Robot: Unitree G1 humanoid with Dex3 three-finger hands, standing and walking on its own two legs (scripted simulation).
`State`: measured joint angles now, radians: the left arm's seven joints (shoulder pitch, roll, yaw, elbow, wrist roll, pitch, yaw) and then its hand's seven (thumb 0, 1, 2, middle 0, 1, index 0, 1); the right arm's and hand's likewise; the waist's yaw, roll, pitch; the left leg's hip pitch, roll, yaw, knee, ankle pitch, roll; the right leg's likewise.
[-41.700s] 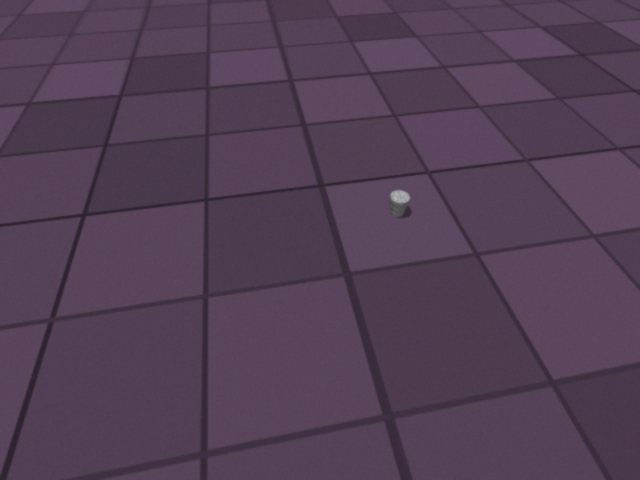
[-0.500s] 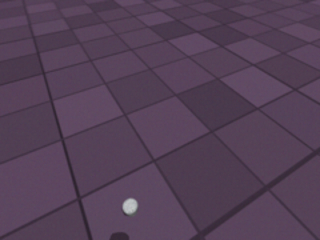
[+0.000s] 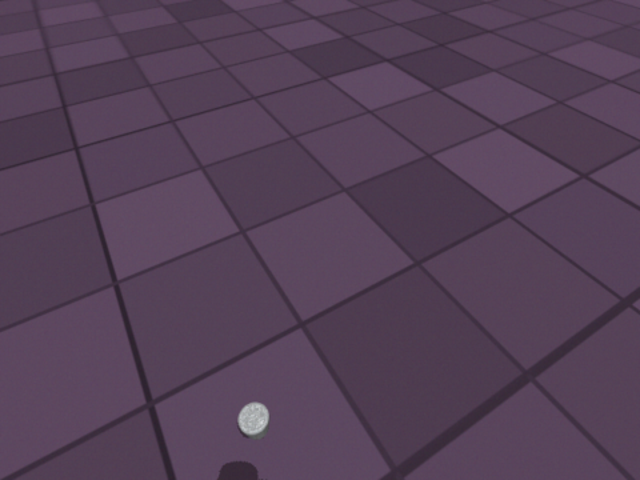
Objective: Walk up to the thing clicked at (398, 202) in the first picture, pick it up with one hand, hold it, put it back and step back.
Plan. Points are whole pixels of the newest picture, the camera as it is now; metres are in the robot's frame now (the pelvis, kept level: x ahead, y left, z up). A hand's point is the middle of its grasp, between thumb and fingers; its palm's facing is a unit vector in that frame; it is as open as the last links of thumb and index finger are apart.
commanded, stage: stand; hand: left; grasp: from above
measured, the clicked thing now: (255, 423) +0.42 +0.21 -0.73
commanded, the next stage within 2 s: step back in 0.94 s
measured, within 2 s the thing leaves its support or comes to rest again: neither
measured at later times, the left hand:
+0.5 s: hand out of the picture +0.08 +0.24 -0.16, palm faces -0.01 -0.94 -0.34, open 7.3 cm
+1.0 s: hand out of the picture +0.08 +0.25 -0.16, palm faces -0.01 -0.94 -0.35, open 7.3 cm
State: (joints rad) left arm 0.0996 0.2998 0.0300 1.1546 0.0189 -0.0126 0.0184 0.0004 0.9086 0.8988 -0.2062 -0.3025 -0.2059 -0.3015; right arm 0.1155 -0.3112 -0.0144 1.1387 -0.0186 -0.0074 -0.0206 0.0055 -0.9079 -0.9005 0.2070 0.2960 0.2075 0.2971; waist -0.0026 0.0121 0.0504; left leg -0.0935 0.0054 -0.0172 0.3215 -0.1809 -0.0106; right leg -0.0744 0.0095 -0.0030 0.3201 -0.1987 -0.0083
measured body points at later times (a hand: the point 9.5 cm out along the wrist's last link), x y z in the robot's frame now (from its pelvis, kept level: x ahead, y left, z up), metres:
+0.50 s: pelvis +0.00 +0.00 +0.00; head +0.01 -0.01 +0.45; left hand +0.08 +0.29 -0.13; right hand +0.07 -0.30 -0.14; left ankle +0.00 +0.13 -0.75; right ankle -0.01 -0.11 -0.75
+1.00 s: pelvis +0.00 +0.00 +0.00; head +0.02 -0.01 +0.45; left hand +0.08 +0.29 -0.13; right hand +0.07 -0.30 -0.14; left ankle +0.00 +0.13 -0.75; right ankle -0.01 -0.11 -0.75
